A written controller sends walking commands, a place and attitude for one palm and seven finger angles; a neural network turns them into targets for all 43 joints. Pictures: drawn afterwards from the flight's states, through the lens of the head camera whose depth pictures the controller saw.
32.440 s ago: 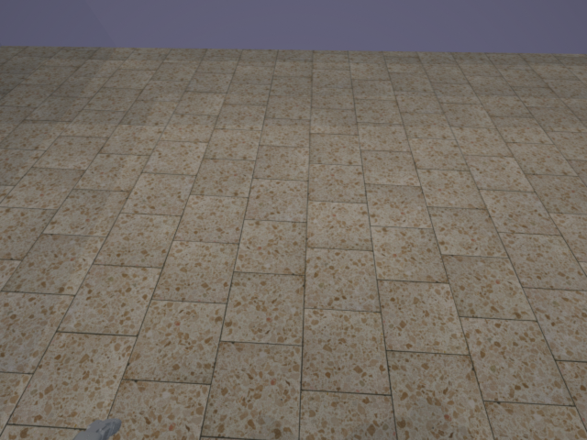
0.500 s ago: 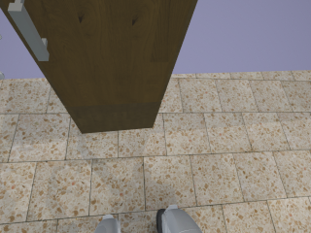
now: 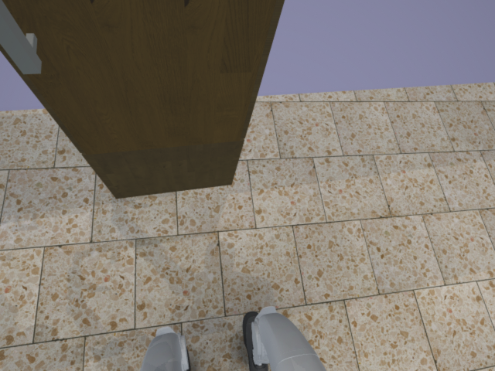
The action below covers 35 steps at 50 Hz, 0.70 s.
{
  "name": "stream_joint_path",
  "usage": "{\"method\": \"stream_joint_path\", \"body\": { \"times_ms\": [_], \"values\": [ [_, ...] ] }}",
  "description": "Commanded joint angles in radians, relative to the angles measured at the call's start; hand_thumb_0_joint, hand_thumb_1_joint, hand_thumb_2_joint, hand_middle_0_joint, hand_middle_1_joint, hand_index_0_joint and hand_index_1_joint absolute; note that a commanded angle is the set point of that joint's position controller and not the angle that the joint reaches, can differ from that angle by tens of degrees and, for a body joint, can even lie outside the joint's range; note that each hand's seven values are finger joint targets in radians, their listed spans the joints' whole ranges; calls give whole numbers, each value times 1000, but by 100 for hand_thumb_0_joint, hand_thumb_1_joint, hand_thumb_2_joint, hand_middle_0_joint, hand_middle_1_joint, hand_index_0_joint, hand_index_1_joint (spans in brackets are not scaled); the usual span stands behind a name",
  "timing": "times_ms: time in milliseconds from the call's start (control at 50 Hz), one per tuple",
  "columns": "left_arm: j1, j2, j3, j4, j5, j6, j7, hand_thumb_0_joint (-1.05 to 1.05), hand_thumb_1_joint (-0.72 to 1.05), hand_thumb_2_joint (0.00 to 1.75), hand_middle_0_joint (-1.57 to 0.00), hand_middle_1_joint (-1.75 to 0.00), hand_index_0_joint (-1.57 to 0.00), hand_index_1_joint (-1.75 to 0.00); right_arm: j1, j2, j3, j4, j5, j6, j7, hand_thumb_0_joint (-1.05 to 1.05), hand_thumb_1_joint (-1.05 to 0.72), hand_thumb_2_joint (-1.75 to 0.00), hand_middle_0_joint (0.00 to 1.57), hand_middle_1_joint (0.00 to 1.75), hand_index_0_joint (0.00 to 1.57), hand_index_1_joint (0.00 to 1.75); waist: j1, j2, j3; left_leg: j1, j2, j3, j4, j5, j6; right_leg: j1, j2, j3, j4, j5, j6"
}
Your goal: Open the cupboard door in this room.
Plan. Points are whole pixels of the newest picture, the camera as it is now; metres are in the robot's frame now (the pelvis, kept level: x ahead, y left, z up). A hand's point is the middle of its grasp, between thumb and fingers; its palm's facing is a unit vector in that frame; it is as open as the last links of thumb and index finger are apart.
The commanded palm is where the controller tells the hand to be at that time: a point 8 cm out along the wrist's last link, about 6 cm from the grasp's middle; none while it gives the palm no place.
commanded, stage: move the hooked fingers beside the handle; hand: left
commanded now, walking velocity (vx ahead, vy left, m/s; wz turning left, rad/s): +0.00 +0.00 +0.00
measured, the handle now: (6, 15) +0.59 +0.25 +0.11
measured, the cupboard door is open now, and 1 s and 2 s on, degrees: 0 0 0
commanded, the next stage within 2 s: slide the fingers in behind the handle in 0.54 s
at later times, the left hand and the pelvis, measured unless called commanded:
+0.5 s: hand out of the picture +0.54 +0.32 +0.12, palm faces +0.05 -1.00 -0.02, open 14.0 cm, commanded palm +0.52 +0.35 +0.11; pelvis +0.01 +0.01 +0.00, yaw +0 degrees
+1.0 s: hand out of the picture +0.54 +0.29 +0.11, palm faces +0.03 -1.00 +0.01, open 14.0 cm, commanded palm +0.52 +0.33 +0.11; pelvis +0.02 +0.00 +0.00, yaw +0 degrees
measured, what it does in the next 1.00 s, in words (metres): stands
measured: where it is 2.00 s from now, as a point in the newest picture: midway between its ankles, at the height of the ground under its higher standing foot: outside the picture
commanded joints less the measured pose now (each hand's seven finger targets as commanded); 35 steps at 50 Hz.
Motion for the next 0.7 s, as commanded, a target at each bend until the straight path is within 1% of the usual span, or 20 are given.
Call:
{"method": "stream_joint_path", "body": {
  "times_ms": [0, 80, 100, 120, 220, 240, 260, 280, 320, 360, 400, 460, 480, 520, 540, 560, 580, 620, 660, 680],
  "values": [
    [-383, 306, 1, -179, -25, -57, -25, 0, -50, 30, -30, -120, -30, -120, 210, -212, -71, -20, -4, -10, -25, 0, -90, -90, 20, 30, 20, 30, -4, 206, -493, 298, -50, -32, -96, 432, 37, 260, 51, 16, -52, 268, -28],
    [-379, 296, 2, -200, -34, -56, -37, 0, -50, 30, -30, -120, -30, -120, 224, -213, -74, -14, -8, -12, -23, 0, -90, -90, 20, 30, 20, 30, 5, 276, -536, 352, -47, -33, -87, 481, 29, 225, 53, 10, -45, 272, -33],
    [-385, 324, 24, -213, -35, -58, -35, 0, -50, 30, -30, -120, -30, -120, 226, -215, -74, -12, -11, -11, -23, 0, -90, -90, 20, 30, 20, 30, 7, 260, -540, 344, -45, -36, -84, 487, 29, 237, 53, 9, -40, 282, -34],
    [-384, 312, 11, -213, -32, -55, -34, 0, -50, 30, -30, -120, -30, -120, 226, -213, -74, -13, -9, -9, -23, 0, -90, -90, 20, 30, 20, 30, 4, 260, -536, 342, -46, -35, -84, 479, 31, 228, 53, 10, -43, 273, -33],
    [-387, 339, 45, -291, -23, -69, -2, 0, -50, 30, -30, -120, -30, -120, 234, -213, -81, -14, -19, -5, -14, 0, -90, -90, 20, 30, 20, 30, 26, 320, -573, 423, -39, -52, -86, 568, 16, 208, 56, -3, -35, 291, -39],
    [-389, 327, 45, -314, -24, -75, 4, 0, -50, 30, -30, -120, -30, -120, 236, -212, -84, -16, -21, -3, -12, 0, -90, -90, 20, 30, 20, 30, 26, 361, -591, 467, -37, -56, -82, 622, 11, 185, 57, -4, -33, 301, -43],
    [-382, 334, 57, -315, -27, -74, 10, 0, -50, 30, -30, -120, -30, -120, 233, -213, -84, -15, -20, -3, -8, 0, -90, -90, 20, 30, 20, 30, 31, 361, -599, 476, -35, -59, -79, 628, 5, 181, 59, -7, -31, 295, -41],
    [-374, 316, 41, -294, -24, -69, 15, 0, -50, 30, -30, -120, -30, -120, 232, -212, -85, -12, -21, 0, -7, 0, -90, -90, 20, 30, 20, 30, 20, 328, -562, 468, -34, -60, -83, 619, 6, 169, 59, -11, -39, 287, -38],
    [-377, 326, 57, -295, -31, -64, 20, 0, -50, 30, -30, -120, -30, -120, 228, -213, -86, -18, -20, 0, -3, 0, -90, -90, 20, 30, 20, 30, 21, 292, -554, 430, -37, -56, -87, 590, 13, 214, 61, -8, -41, 304, -35],
    [-348, 314, 51, -301, -31, -61, 17, 0, -50, 30, -30, -120, -30, -120, 224, -211, -86, -22, -16, 3, -2, 0, -90, -90, 20, 30, 20, 30, 35, 338, -573, 466, -38, -55, -87, 642, 7, 210, 60, -8, -40, 322, -39],
    [-313, 287, 36, -291, -27, -52, 19, 0, -50, 30, -30, -120, -30, -120, 229, -209, -88, -21, -18, 6, 1, 0, -90, -90, 20, 30, 20, 30, 35, 304, -549, 471, -35, -60, -90, 666, 6, 205, 62, -14, -44, 325, -37],
    [-290, 221, 0, -285, -45, -47, 8, 0, -50, 30, -30, -120, -30, -120, 222, -208, -90, -26, -16, 8, 3, 0, -90, -90, 20, 30, 20, 30, 26, 303, -525, 486, -32, -55, -90, 691, 6, 188, 63, -14, -51, 337, -35],
    [-296, 240, 18, -280, -52, -47, 6, 0, -50, 30, -30, -120, -30, -120, 225, -210, -92, -22, -18, 9, 2, 0, -90, -90, 20, 30, 20, 30, 21, 241, -513, 456, -34, -55, -91, 659, 13, 215, 64, -14, -53, 344, -33],
    [-287, 243, 22, -245, -63, -41, -1, 0, -50, 30, -30, -120, -30, -120, 215, -211, -88, -32, -13, 6, -1, 0, -90, -90, 20, 30, 20, 30, 16, 189, -483, 378, -44, -39, -97, 568, 26, 254, 63, -5, -52, 346, -32],
    [-305, 257, 31, -240, -63, -47, -3, 0, -50, 30, -30, -120, -30, -120, 210, -211, -85, -33, -13, 4, -5, 0, -90, -90, 20, 30, 20, 30, 20, 217, -473, 367, -48, -39, -98, 564, 26, 254, 60, -2, -49, 349, -38],
    [-327, 242, 12, -244, -61, -49, -4, 0, -50, 30, -30, -120, -30, -120, 209, -209, -84, -30, -11, 4, -5, 0, -90, -90, 20, 30, 20, 30, 10, 228, -477, 372, -48, -35, -96, 556, 25, 244, 59, -1, -48, 345, -34],
    [-321, 243, 8, -228, -55, -50, -1, 0, -50, 30, -30, -120, -30, -120, 209, -207, -83, -29, -11, 2, -6, 0, -90, -90, 20, 30, 20, 30, 12, 219, -455, 359, -50, -35, -95, 543, 25, 239, 59, 0, -49, 334, -34],
    [-332, 262, 14, -250, -44, -61, 7, 0, -50, 30, -30, -120, -30, -120, 208, -207, -81, -31, -13, -1, -6, 0, -90, -90, 20, 30, 20, 30, 16, 244, -480, 363, -49, -33, -89, 546, 24, 242, 58, 2, -41, 334, -35],
    [-358, 252, 10, -292, -47, -82, 10, 0, -50, 30, -30, -120, -30, -120, 214, -205, -86, -25, -16, -1, -6, 0, -90, -90, 20, 30, 20, 30, 16, 292, -539, 435, -44, -45, -81, 614, 14, 222, 58, 1, -35, 348, -37],
    [-343, 252, 17, -305, -47, -89, 11, 0, -50, 30, -30, -120, -30, -120, 221, -205, -90, -21, -19, 0, -6, 0, -90, -90, 20, 30, 20, 30, 21, 281, -562, 453, -41, -51, -76, 651, 11, 226, 59, -2, -31, 359, -37]
  ]
}}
